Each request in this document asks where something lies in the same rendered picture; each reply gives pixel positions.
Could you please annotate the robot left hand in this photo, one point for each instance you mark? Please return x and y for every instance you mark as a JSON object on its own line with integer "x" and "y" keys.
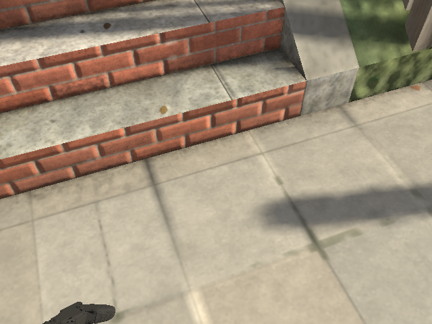
{"x": 79, "y": 313}

